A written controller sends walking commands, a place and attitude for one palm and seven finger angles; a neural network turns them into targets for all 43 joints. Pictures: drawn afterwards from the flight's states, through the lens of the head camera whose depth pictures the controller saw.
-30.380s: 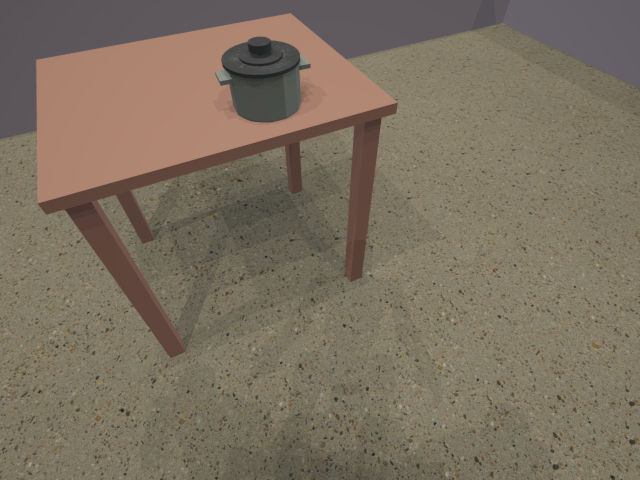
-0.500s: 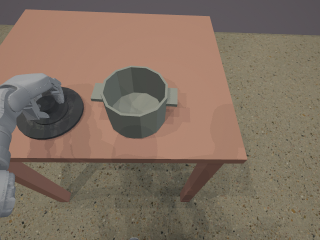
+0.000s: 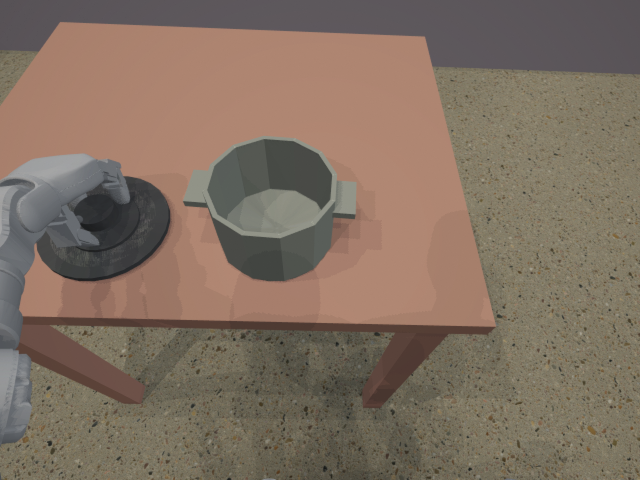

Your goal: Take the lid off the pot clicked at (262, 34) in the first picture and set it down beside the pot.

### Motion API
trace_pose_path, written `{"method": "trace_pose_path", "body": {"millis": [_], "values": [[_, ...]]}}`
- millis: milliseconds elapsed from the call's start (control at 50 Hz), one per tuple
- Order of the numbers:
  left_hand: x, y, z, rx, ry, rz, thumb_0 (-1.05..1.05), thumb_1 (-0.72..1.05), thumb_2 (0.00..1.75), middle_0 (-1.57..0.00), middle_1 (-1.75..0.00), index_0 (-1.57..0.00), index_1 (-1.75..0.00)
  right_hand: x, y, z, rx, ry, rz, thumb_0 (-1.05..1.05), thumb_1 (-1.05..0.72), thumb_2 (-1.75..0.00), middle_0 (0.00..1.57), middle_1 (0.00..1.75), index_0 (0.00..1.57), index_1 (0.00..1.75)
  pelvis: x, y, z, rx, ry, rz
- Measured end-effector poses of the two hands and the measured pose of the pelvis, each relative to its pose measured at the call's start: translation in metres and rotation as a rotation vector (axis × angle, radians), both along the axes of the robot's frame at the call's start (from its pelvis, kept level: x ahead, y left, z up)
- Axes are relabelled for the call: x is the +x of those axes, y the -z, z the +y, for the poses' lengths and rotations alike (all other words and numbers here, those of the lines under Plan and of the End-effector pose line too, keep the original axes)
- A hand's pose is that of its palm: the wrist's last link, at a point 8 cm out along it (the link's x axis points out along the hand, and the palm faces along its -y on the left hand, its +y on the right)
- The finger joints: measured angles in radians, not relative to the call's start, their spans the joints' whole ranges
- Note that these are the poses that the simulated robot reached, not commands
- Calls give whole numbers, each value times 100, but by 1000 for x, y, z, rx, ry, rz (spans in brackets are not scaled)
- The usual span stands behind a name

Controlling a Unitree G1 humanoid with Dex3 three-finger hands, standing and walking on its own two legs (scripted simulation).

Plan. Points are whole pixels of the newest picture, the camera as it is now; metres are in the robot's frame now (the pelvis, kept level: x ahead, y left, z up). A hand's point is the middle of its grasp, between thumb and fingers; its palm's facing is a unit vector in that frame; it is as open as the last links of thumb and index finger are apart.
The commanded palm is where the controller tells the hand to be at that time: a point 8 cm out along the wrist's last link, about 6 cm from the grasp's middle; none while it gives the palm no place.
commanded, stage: open the fingers wide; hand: left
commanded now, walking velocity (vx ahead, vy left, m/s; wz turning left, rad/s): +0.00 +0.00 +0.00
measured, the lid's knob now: (96, 212) +0.44 +0.31 +0.03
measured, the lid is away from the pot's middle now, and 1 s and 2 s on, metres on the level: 0.24 0.24 0.24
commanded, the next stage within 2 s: raise the empty hand in 0.36 s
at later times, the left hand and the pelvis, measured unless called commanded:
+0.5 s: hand (90, 215) +0.42 +0.30 +0.05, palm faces -0.46 -0.10 -0.88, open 11.0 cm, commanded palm +0.44 +0.31 +0.12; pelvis +0.00 +0.00 +0.00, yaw +0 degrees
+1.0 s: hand (60, 190) +0.43 +0.32 +0.10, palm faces -0.41 -0.10 -0.90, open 11.0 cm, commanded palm +0.43 +0.32 +0.18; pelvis +0.01 +0.00 +0.01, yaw +1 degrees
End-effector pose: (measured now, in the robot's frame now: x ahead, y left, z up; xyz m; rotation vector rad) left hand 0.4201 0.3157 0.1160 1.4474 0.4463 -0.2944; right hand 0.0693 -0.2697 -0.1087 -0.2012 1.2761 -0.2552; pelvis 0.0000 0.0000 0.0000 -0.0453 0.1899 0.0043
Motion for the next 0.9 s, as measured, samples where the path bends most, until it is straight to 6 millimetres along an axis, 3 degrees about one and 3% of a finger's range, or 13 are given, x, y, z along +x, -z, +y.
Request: {"method": "trace_pose_path", "body": {"millis": [220, 520, 900], "values": [[4, 2, -6, 9, 18, 8, 0, 5, 61, -38, -93, -37, -91, -11, 2, -1, 0, 16, 32, 0, -90, -90, 20, 30, 20, 30, 1, 0, 0, 1, -1, 2], [10, 4, -10, 9, 16, 4, 0, 1, 61, -35, -89, -35, -89, -17, 1, 1, 2, 32, 34, 0, -90, -90, 20, 30, 20, 30, 2, -1, 1, 3, 5, 4], [9, -32, 0, 15, -14, -33, 0, 1, 62, -36, -88, -36, -88, 6, -5, 5, 12, 3, -21, 0, -90, -90, 20, 30, 20, 30, 6, -6, 4, 2, -7, -28]]}}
